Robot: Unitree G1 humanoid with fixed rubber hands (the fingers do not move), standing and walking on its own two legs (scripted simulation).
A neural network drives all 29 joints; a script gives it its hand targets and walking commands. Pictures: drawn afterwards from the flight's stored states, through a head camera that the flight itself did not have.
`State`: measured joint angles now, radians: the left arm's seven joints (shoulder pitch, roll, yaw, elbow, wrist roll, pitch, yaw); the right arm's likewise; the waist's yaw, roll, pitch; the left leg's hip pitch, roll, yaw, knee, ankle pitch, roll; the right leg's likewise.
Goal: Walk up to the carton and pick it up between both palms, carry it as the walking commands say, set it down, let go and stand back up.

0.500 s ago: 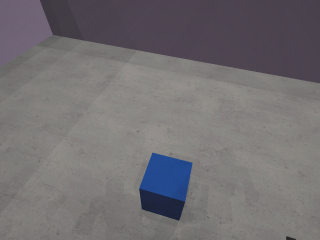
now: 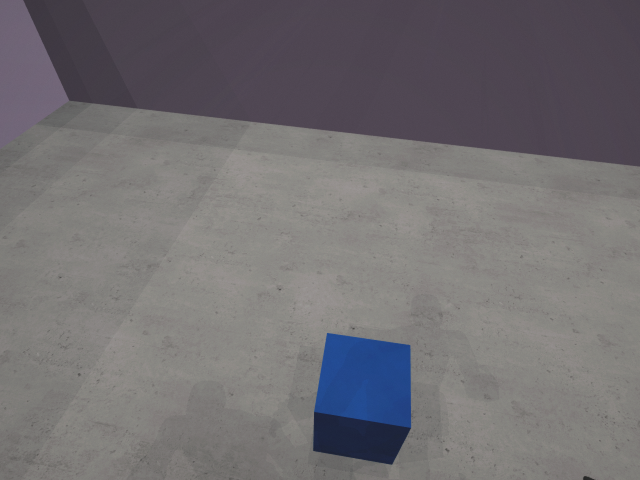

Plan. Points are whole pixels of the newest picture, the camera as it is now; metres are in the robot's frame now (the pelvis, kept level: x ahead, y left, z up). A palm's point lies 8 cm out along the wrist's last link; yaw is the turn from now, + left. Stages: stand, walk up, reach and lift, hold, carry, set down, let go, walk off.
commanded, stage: walk up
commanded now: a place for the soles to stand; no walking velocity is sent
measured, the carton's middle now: (360, 399) +0.50 -0.11 -0.62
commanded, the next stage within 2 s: none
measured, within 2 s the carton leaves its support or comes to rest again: neither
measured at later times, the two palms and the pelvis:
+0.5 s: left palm out of the picture +0.12 +0.30 -0.10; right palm out of the picture +0.06 -0.36 -0.11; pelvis +0.02 -0.03 -0.02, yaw -7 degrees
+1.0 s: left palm out of the picture +0.17 +0.30 -0.11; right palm out of the picture +0.07 -0.37 -0.10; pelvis +0.05 -0.02 -0.02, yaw -9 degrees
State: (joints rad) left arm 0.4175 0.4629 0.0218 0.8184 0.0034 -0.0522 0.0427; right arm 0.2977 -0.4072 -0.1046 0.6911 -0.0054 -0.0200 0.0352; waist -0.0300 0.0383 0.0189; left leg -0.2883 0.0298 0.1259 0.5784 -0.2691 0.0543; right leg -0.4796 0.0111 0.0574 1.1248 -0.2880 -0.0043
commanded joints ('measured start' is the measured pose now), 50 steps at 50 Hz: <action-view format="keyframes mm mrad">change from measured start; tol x32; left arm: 1 20 145 70 -24 7 11 -9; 50 17 282 90 -68 26 -33 16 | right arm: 1 52 -203 -59 -41 -29 -24 -19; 50 -36 -124 -8 -63 1 10 -37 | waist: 1 -20 38 77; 32 -21 -244 65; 35 -67 198 86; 50 60 -245 -140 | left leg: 1 184 191 -189 -332 -72 -75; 11 190 266 -86 -210 433 -3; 26 -139 14 -166 527 -293 -33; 33 148 -22 -76 83 -231 -3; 36 -68 389 -594 -433 -761 54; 47 240 188 -56 152 485 70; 50 -277 -14 -98 464 -229 -31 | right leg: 1 -169 -5 31 -146 37 6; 21 260 -28 55 -611 22 -85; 24 134 -291 630 -794 -217 -262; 34 -255 -70 232 -513 -393 -110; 38 -163 -7 64 -82 -99 -7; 47 132 42 -105 -609 76 -60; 50 494 -280 551 -610 560 -263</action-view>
